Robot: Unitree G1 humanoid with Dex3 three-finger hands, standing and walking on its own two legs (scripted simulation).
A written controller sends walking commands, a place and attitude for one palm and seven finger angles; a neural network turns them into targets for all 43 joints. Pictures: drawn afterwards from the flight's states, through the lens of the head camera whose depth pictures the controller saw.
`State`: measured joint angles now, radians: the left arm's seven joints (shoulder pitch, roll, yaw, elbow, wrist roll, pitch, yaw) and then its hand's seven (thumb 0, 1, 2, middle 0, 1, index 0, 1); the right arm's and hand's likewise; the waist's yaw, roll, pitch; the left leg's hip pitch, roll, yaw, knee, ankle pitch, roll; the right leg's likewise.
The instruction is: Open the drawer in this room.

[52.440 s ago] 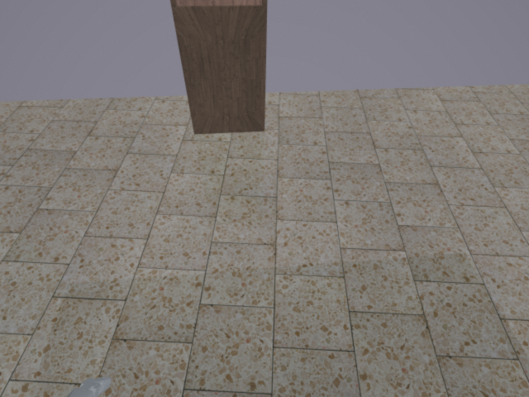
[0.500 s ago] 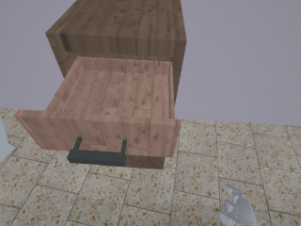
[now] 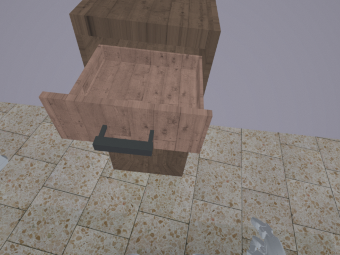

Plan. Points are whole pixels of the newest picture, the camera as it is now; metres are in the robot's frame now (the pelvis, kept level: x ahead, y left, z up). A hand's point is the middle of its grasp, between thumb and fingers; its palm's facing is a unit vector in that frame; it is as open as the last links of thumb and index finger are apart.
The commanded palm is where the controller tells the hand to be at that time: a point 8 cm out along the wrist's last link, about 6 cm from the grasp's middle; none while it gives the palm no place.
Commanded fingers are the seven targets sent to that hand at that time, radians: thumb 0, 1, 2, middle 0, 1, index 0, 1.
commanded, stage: step back with the hand held close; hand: left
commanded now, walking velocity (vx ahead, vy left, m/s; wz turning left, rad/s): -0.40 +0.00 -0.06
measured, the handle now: (125, 138) +0.37 +0.14 +0.05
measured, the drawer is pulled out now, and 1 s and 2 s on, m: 0.29 0.29 0.29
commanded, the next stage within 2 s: stop stepping back and stand still in 0.14 s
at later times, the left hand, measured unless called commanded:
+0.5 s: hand out of the picture +0.05 +0.20 +0.23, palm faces +0.45 -0.77 -0.46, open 7.4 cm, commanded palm -0.02 +0.24 +0.24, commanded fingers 0.00 0.90 0.90 -0.20 -0.30 -0.20 -0.30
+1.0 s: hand out of the picture -0.04 +0.20 +0.22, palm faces +0.48 -0.81 -0.35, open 7.4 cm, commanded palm -0.10 +0.25 +0.24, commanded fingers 0.00 0.90 0.90 -0.20 -0.30 -0.20 -0.30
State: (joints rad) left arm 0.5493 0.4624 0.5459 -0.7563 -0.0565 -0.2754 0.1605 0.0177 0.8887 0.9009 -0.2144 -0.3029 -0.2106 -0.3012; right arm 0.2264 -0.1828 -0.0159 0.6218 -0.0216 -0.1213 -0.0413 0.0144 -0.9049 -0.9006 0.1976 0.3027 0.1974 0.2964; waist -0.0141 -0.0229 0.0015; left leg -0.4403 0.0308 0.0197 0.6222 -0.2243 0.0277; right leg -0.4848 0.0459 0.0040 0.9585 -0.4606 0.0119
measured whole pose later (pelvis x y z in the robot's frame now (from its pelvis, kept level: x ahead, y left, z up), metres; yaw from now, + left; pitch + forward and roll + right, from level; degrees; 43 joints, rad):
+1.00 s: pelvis -0.22 -0.04 +0.00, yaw +2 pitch -2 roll +0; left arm 0.50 0.35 0.41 -0.62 -0.03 -0.22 0.14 0.02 0.89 0.90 -0.21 -0.30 -0.21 -0.30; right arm 0.24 -0.21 0.01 0.64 0.00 -0.05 -0.04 0.01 -0.90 -0.90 0.20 0.30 0.20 0.30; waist -0.01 -0.02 -0.03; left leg -0.29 0.02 0.05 0.64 -0.43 0.05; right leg -0.37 0.00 -0.06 0.56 -0.25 -0.04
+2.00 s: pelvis -0.26 -0.04 +0.01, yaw +2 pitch -1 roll -1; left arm 0.32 0.21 0.02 0.93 0.02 0.04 0.01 -0.01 1.00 0.90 -0.21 -0.30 -0.20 -0.30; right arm 0.28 -0.17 0.01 0.99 -0.03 0.04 0.00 0.01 -0.91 -0.90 0.20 0.30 0.20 0.30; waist 0.00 -0.03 0.10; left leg -0.31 0.01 0.00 0.52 -0.20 0.01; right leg -0.29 0.01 -0.08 0.48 -0.17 -0.03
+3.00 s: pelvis -0.23 -0.04 +0.02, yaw -1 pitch -2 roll +0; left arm 0.26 0.16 0.02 1.13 0.02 0.00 0.03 0.01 0.91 0.90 -0.20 -0.30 -0.20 -0.30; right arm 0.27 -0.15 -0.02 1.12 -0.01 0.00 -0.03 0.00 -0.91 -0.90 0.20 0.30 0.20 0.30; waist -0.01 0.01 0.08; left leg -0.17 0.00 0.05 0.39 -0.19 0.01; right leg -0.19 0.01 -0.03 0.39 -0.17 -0.02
